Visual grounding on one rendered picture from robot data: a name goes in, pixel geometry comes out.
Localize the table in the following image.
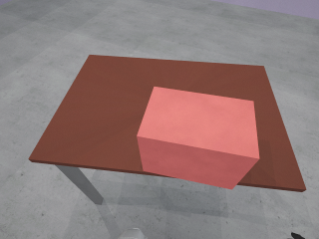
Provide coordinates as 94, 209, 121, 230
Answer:
28, 55, 307, 205

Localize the left robot thigh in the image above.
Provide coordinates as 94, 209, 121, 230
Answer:
117, 229, 148, 239

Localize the carton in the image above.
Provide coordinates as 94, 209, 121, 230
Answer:
137, 87, 260, 190

